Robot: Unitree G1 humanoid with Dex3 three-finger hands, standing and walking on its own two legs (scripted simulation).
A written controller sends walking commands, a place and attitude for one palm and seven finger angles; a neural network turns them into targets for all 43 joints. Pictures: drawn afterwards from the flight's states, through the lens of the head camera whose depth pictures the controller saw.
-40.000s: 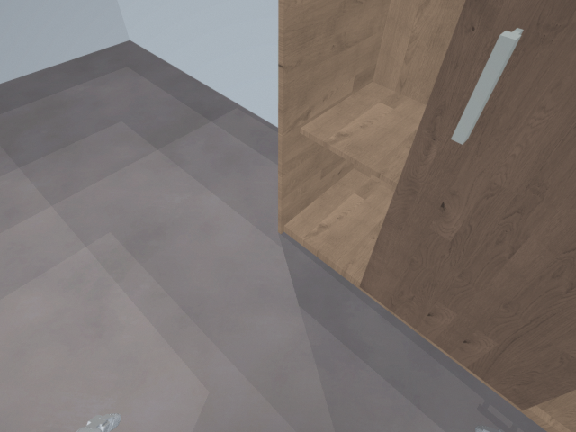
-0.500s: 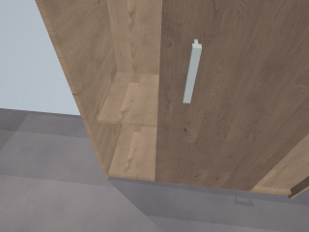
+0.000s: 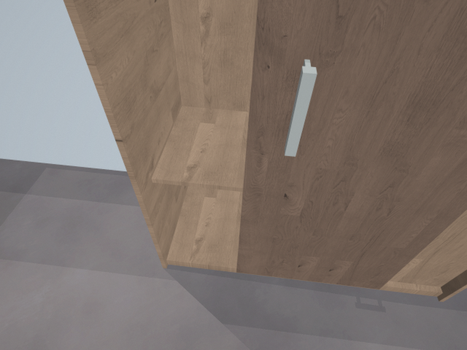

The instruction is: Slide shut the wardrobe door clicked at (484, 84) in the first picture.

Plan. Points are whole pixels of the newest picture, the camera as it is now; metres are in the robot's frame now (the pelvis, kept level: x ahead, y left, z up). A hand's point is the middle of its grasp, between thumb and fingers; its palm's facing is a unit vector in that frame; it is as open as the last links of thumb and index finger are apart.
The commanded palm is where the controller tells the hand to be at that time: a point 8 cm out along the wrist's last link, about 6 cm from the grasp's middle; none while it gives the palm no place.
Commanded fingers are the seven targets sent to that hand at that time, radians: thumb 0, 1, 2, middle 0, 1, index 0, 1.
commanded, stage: look again from close up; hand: right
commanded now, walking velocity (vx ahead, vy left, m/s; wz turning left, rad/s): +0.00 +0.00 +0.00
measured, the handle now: (298, 110) +0.53 -0.09 +0.15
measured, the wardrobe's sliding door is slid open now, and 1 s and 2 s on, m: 0.32 0.32 0.32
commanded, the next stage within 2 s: raise the hand with hooked fingers in 0.72 s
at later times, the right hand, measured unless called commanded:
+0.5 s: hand out of the picture +0.01 -0.17 -0.17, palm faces +0.00 +0.98 -0.21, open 7.4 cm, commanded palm none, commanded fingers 0.00 -0.90 -0.90 0.20 0.30 0.20 0.30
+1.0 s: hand (359, 315) +0.20 -0.19 -0.02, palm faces +0.27 +0.96 -0.11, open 7.6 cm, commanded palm +0.12 -0.24 -0.05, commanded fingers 0.00 -0.67 -0.80 0.22 0.45 0.22 0.45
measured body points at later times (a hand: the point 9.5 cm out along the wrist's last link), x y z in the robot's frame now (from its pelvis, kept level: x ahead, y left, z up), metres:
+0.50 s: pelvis +0.01 +0.01 +0.00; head +0.01 +0.01 +0.45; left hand +0.02 +0.24 -0.16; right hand +0.01 -0.23 -0.16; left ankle +0.00 +0.13 -0.74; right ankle +0.04 -0.09 -0.74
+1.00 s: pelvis +0.01 +0.01 -0.01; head +0.01 +0.02 +0.44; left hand +0.12 +0.26 -0.13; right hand +0.19 -0.24 -0.01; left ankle +0.00 +0.13 -0.74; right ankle +0.04 -0.09 -0.74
